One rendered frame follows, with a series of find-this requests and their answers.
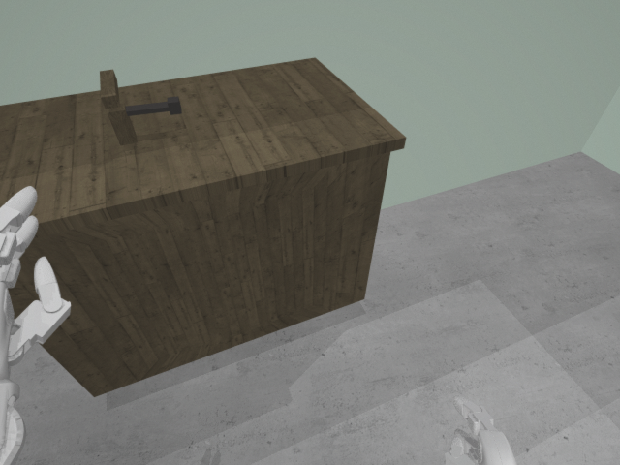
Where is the left robot forearm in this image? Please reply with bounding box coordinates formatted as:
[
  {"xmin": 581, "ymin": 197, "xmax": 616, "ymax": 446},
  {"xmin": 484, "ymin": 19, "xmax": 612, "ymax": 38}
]
[{"xmin": 0, "ymin": 379, "xmax": 26, "ymax": 465}]

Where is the counter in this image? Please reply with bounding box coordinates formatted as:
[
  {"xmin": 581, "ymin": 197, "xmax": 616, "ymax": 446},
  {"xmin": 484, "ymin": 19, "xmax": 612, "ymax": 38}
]
[{"xmin": 0, "ymin": 57, "xmax": 406, "ymax": 397}]

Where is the tap lever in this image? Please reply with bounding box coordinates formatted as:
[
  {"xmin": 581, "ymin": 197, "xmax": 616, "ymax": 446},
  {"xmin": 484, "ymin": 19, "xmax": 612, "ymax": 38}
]
[{"xmin": 126, "ymin": 96, "xmax": 182, "ymax": 116}]

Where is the robot right hand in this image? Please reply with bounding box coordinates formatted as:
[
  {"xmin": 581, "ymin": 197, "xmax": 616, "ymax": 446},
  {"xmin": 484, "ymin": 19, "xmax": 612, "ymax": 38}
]
[{"xmin": 445, "ymin": 395, "xmax": 517, "ymax": 465}]

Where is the robot left hand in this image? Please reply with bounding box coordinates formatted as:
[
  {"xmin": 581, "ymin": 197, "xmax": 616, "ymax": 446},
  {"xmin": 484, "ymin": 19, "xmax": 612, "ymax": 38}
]
[{"xmin": 0, "ymin": 186, "xmax": 71, "ymax": 380}]

